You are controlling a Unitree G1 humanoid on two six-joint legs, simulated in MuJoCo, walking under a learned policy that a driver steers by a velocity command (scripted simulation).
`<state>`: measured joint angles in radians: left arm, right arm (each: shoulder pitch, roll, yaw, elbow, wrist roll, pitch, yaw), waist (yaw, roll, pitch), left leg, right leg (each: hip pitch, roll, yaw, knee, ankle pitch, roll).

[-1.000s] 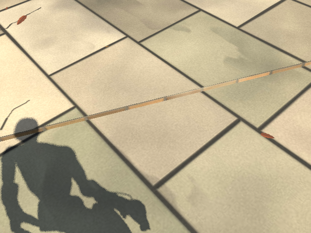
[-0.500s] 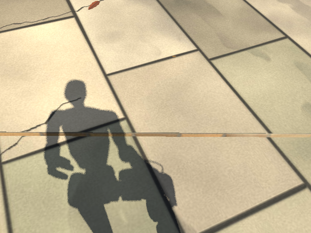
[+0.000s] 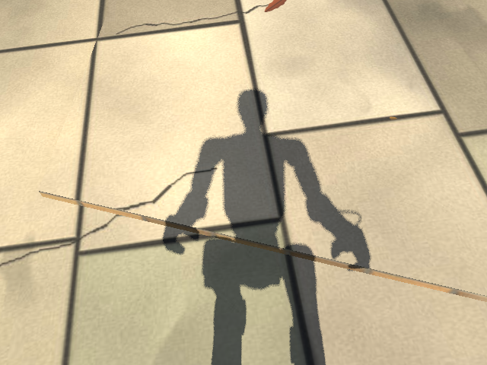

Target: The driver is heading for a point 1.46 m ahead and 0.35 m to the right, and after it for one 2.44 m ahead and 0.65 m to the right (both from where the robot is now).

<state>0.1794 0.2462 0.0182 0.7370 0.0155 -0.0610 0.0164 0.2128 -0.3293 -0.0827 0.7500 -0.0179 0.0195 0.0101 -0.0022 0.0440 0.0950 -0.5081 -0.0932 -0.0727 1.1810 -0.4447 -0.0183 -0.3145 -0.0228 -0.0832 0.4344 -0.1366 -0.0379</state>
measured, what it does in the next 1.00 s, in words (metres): walks ahead: left foot, then right foot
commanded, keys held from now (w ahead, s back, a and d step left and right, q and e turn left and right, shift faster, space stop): s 0.16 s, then w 0.84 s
